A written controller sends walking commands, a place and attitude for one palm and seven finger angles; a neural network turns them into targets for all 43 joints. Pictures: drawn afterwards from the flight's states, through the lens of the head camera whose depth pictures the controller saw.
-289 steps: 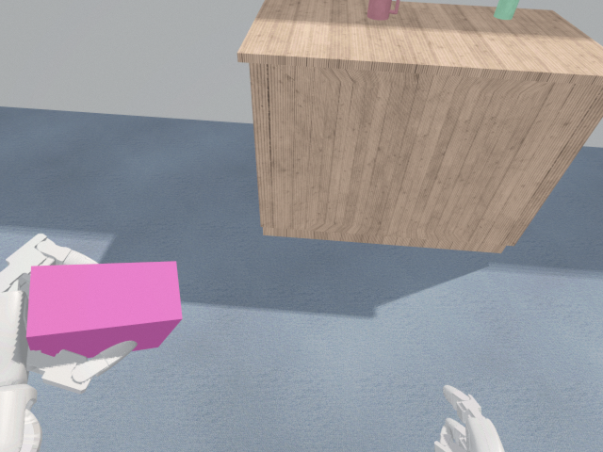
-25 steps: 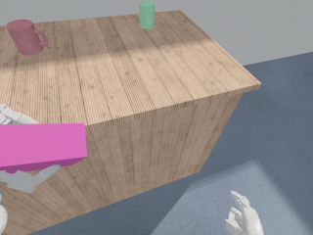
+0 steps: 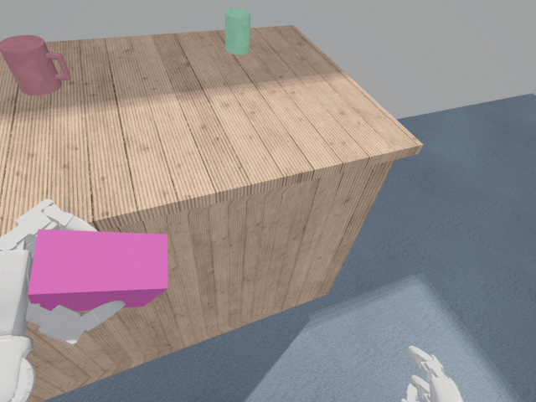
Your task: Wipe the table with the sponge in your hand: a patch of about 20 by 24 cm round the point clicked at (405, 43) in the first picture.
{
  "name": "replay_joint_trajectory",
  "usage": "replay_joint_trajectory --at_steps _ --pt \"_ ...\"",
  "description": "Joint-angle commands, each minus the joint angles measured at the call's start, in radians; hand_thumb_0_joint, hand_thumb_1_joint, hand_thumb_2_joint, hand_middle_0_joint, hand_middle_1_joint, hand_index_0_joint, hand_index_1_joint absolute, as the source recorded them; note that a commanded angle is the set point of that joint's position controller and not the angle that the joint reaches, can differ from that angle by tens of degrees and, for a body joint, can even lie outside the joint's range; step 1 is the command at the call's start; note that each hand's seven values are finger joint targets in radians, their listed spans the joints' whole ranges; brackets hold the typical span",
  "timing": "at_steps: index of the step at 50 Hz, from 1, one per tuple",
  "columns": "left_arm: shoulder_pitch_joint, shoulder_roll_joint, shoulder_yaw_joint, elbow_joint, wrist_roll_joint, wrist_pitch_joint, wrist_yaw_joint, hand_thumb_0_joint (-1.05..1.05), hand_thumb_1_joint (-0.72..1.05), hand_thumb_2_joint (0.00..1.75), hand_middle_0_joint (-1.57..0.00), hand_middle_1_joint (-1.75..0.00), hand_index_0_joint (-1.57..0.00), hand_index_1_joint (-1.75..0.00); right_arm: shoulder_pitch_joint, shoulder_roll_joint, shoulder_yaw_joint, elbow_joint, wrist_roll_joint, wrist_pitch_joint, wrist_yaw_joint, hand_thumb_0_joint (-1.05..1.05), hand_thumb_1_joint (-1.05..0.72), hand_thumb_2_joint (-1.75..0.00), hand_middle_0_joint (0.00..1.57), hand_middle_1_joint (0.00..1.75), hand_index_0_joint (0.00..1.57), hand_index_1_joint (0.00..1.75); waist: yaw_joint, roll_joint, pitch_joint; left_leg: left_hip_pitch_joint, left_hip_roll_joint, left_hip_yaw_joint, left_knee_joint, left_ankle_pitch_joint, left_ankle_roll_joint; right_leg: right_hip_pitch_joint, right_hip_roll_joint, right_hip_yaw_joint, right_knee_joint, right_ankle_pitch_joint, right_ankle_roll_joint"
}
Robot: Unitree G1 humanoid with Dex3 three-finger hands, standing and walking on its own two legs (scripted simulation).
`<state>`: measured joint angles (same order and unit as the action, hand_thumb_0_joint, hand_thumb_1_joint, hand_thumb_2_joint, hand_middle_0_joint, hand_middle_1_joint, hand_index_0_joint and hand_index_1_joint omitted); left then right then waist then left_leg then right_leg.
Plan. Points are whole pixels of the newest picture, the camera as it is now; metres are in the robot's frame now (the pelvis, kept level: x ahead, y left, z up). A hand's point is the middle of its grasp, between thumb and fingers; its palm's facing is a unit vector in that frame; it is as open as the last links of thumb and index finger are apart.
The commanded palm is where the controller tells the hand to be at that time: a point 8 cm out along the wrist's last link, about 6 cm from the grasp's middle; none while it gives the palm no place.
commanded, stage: come to a stop and stand still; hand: left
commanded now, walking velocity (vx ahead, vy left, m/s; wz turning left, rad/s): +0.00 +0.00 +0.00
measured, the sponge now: (119, 274) +0.23 +0.20 +0.12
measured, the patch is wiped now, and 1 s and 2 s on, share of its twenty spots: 0.00 0.00 0.00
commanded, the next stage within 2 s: look again from close up in 0.68 s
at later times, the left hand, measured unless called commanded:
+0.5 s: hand (41, 233) +0.25 +0.29 +0.16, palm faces +0.40 -0.85 -0.35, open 10.3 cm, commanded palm +0.19 +0.31 +0.18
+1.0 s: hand (52, 233) +0.25 +0.28 +0.16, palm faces +0.40 -0.84 -0.37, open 10.3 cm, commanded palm +0.19 +0.31 +0.18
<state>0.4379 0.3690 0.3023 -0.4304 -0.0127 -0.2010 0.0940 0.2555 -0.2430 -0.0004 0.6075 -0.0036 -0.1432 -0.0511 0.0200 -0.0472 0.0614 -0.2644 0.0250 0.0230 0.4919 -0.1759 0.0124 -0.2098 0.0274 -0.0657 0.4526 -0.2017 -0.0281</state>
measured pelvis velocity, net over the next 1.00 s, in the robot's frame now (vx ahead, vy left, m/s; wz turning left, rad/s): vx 0.04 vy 0.03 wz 0.01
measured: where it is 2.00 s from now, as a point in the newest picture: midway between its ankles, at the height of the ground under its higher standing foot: outside the picture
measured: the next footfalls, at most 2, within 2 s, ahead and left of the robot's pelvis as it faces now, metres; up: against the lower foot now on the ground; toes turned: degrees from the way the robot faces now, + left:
right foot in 1.96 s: +0.17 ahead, -0.03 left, +0.00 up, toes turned +3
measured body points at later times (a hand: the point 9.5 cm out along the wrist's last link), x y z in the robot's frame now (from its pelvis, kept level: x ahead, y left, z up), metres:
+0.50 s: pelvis +0.03 +0.03 +0.01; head +0.05 +0.06 +0.45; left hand +0.22 +0.33 +0.18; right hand +0.23 -0.16 -0.06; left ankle +0.06 +0.11 -0.74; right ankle +0.04 -0.10 -0.74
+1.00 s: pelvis +0.04 +0.03 +0.01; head +0.05 +0.04 +0.46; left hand +0.22 +0.32 +0.18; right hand +0.22 -0.19 -0.07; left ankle +0.06 +0.11 -0.74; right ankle +0.04 -0.10 -0.74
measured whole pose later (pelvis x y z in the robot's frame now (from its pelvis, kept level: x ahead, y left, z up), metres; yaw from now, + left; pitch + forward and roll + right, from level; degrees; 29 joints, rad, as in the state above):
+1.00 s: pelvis +0.04 +0.03 +0.01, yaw +1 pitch -1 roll -1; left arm 0.42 0.36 0.33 -0.43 -0.04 -0.17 0.12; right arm 0.21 -0.20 0.03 0.58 -0.01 -0.09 -0.04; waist 0.03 -0.01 0.04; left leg -0.22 -0.02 0.02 0.41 -0.18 0.04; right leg -0.15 -0.01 -0.06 0.34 -0.18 0.01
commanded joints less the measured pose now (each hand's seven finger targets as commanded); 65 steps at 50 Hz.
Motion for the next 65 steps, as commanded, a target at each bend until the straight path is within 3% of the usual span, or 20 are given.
replay_joint_trajectory --at_steps 1,2,6,7,10,17,24,29,35,36,37,44,46,47,51,56,58,61,63,65 --pt "-0.202 0.205 0.185 -0.269 -0.018 -0.092 0.039 0.00 0.10 1.30 -1.20 -1.60 -1.20 -1.60 -0.143 -0.086 -0.024 -0.185 -0.005 -0.070 -0.005 0.00 -0.90 -0.90 0.20 0.30 0.20 0.30 0.006 0.178 -0.087 0.012 0.027 -0.079 -0.162 -0.213 0.022 -0.002 -0.059 0.131 -0.168 -0.234 0.010" --pt "-0.189 0.197 0.179 -0.257 -0.018 -0.093 0.038 0.00 0.10 1.30 -1.20 -1.60 -1.20 -1.60 -0.138 -0.089 -0.022 -0.182 -0.006 -0.072 -0.004 0.00 -0.90 -0.90 0.20 0.30 0.20 0.30 0.011 0.160 -0.105 -0.002 0.032 -0.088 -0.174 -0.206 0.022 0.036 -0.056 0.115 -0.159 -0.198 0.014" --pt "-0.136 0.132 0.116 -0.238 -0.015 -0.088 0.025 0.00 0.10 1.30 -1.20 -1.60 -1.20 -1.60 -0.135 -0.090 -0.022 -0.184 -0.008 -0.087 0.008 0.00 -0.90 -0.90 0.20 0.30 0.20 0.30 0.012 0.190 -0.102 0.008 0.034 -0.091 -0.209 -0.173 0.013 0.055 -0.032 0.092 -0.141 -0.104 0.018" --pt "-0.132 0.138 0.119 -0.226 -0.012 -0.084 0.028 0.00 0.10 1.30 -1.20 -1.60 -1.20 -1.60 -0.126 -0.090 -0.018 -0.177 -0.008 -0.084 0.010 0.00 -0.90 -0.90 0.20 0.30 0.20 0.30 0.015 0.165 -0.117 -0.008 0.042 -0.110 -0.220 -0.161 0.013 0.082 -0.029 0.083 -0.128 -0.077 0.020" --pt "-0.133 0.139 0.122 -0.201 -0.012 -0.072 0.027 0.00 0.10 1.30 -1.20 -1.60 -1.20 -1.60 -0.123 -0.090 -0.018 -0.173 -0.011 -0.075 0.015 0.00 -0.90 -0.90 0.20 0.30 0.20 0.30 0.015 0.103 -0.135 0.016 0.034 -0.092 -0.196 -0.078 0.007 0.089 -0.032 0.084 -0.139 -0.003 0.023" --pt "-0.166 0.161 0.144 -0.246 -0.026 -0.057 0.024 0.00 0.10 1.30 -1.20 -1.60 -1.20 -1.60 -0.139 -0.075 -0.006 -0.178 -0.016 -0.054 0.011 0.00 -0.90 -0.90 0.20 0.30 0.20 0.30 0.013 0.122 -0.199 0.097 0.019 -0.073 -0.157 0.128 -0.011 0.113 -0.031 0.057 -0.116 0.153 0.024" --pt "-0.151 0.145 0.130 -0.259 -0.033 -0.048 0.024 0.00 0.10 1.30 -1.20 -1.60 -1.20 -1.60 -0.143 -0.077 -0.008 -0.184 -0.011 -0.033 0.012 0.00 -0.90 -0.90 0.20 0.30 0.20 0.30 0.013 0.142 -0.217 0.129 0.021 -0.074 -0.157 0.218 -0.030 0.112 -0.019 0.037 -0.097 0.174 0.028" --pt "-0.129 0.135 0.124 -0.238 -0.035 -0.042 0.026 0.00 0.10 1.30 -1.20 -1.60 -1.20 -1.60 -0.149 -0.083 -0.013 -0.189 -0.008 -0.017 0.010 0.00 -0.90 -0.90 0.20 0.30 0.20 0.30 0.012 0.140 -0.198 0.106 0.020 -0.077 -0.171 0.188 -0.037 0.110 -0.019 0.034 -0.099 0.152 0.028" --pt "-0.135 0.144 0.130 -0.239 -0.032 -0.046 0.035 0.00 0.10 1.30 -1.20 -1.60 -1.20 -1.60 -0.152 -0.085 -0.018 -0.192 -0.006 -0.007 0.003 0.00 -0.90 -0.90 0.20 0.30 0.20 0.30 0.012 0.149 -0.182 0.070 0.017 -0.082 -0.199 0.060 -0.029 0.117 -0.024 0.040 -0.111 0.107 0.028" --pt "-0.131 0.165 0.148 -0.253 -0.031 -0.047 0.037 0.00 0.10 1.30 -1.20 -1.60 -1.20 -1.60 -0.164 -0.086 -0.017 -0.195 -0.009 -0.009 -0.001 0.00 -0.90 -0.90 0.20 0.30 0.20 0.30 0.014 0.144 -0.186 0.074 0.014 -0.075 -0.191 0.067 -0.027 0.117 -0.024 0.039 -0.113 0.120 0.027" --pt "-0.131 0.142 0.130 -0.250 -0.033 -0.048 0.038 0.00 0.10 1.30 -1.20 -1.60 -1.20 -1.60 -0.156 -0.084 -0.016 -0.194 -0.006 -0.007 -0.001 0.00 -0.90 -0.90 0.20 0.30 0.20 0.30 0.013 0.144 -0.192 0.067 0.013 -0.081 -0.188 0.079 -0.027 0.135 -0.030 0.039 -0.110 0.124 0.025" --pt "-0.107 0.147 0.134 -0.233 -0.036 -0.049 0.040 0.00 0.10 1.30 -1.20 -1.60 -1.20 -1.60 -0.148 -0.089 -0.022 -0.190 -0.004 -0.004 -0.002 0.00 -0.90 -0.90 0.20 0.30 0.20 0.30 0.010 0.129 -0.184 0.081 0.001 -0.065 -0.173 0.090 -0.025 0.117 -0.034 0.045 -0.132 0.134 0.028" --pt "-0.097 0.167 0.155 -0.233 -0.036 -0.047 0.043 0.00 0.10 1.30 -1.20 -1.60 -1.20 -1.60 -0.156 -0.090 -0.023 -0.190 -0.006 -0.005 -0.006 0.00 -0.90 -0.90 0.20 0.30 0.20 0.30 0.013 0.108 -0.185 0.079 -0.005 -0.059 -0.166 0.089 -0.023 0.116 -0.035 0.045 -0.142 0.140 0.028" --pt "-0.089 0.149 0.144 -0.221 -0.040 -0.047 0.042 0.00 0.10 1.30 -1.20 -1.60 -1.20 -1.60 -0.149 -0.083 -0.021 -0.187 -0.003 -0.001 -0.006 0.00 -0.90 -0.90 0.20 0.30 0.20 0.30 0.013 0.094 -0.194 0.071 -0.002 -0.067 -0.164 0.093 -0.020 0.136 -0.041 0.046 -0.140 0.143 0.028" --pt "-0.090 0.163 0.148 -0.232 -0.039 -0.045 0.040 0.00 0.10 1.30 -1.20 -1.60 -1.20 -1.60 -0.153 -0.092 -0.023 -0.187 -0.005 0.000 -0.007 0.00 -0.90 -0.90 0.20 0.30 0.20 0.30 0.011 0.123 -0.179 0.087 -0.011 -0.055 -0.164 0.106 -0.024 0.106 -0.035 0.043 -0.150 0.148 0.030" --pt "-0.097 0.162 0.145 -0.224 -0.040 -0.041 0.040 0.00 0.10 1.30 -1.20 -1.60 -1.20 -1.60 -0.153 -0.091 -0.024 -0.185 -0.003 0.006 -0.009 0.00 -0.90 -0.90 0.20 0.30 0.20 0.30 0.009 0.107 -0.164 0.085 -0.013 -0.051 -0.169 0.068 -0.020 0.092 -0.037 0.047 -0.172 0.117 0.031" --pt "-0.097 0.148 0.131 -0.218 -0.041 -0.043 0.040 0.00 0.10 1.30 -1.20 -1.60 -1.20 -1.60 -0.142 -0.093 -0.027 -0.184 -0.003 0.011 -0.008 0.00 -0.90 -0.90 0.20 0.30 0.20 0.30 0.004 0.098 -0.180 0.064 -0.016 -0.050 -0.155 0.022 -0.011 0.122 -0.048 0.052 -0.162 0.084 0.027" --pt "-0.082 0.169 0.147 -0.226 -0.042 -0.042 0.042 0.00 0.10 1.30 -1.20 -1.60 -1.20 -1.60 -0.150 -0.101 -0.034 -0.184 -0.010 0.008 -0.008 0.00 -0.90 -0.90 0.20 0.30 0.20 0.30 0.000 0.099 -0.175 0.059 -0.020 -0.042 -0.116 -0.071 0.005 0.076 -0.072 0.067 -0.159 -0.028 0.013" --pt "-0.091 0.152 0.130 -0.220 -0.043 -0.042 0.043 0.00 0.10 1.30 -1.20 -1.60 -1.20 -1.60 -0.145 -0.097 -0.035 -0.184 -0.007 0.011 -0.008 0.00 -0.90 -0.90 0.20 0.30 0.20 0.30 -0.005 0.064 -0.141 0.016 -0.023 -0.050 -0.090 -0.126 0.013 0.060 -0.093 0.092 -0.159 -0.124 0.002" --pt "-0.107 0.162 0.136 -0.228 -0.041 -0.047 0.045 0.00 0.10 1.30 -1.20 -1.60 -1.20 -1.60 -0.141 -0.100 -0.038 -0.177 -0.007 0.012 -0.006 0.00 -0.90 -0.90 0.20 0.30 0.20 0.30 -0.008 0.073 -0.127 0.001 -0.025 -0.054 -0.055 -0.143 0.019 0.033 -0.113 0.114 -0.149 -0.179 -0.011"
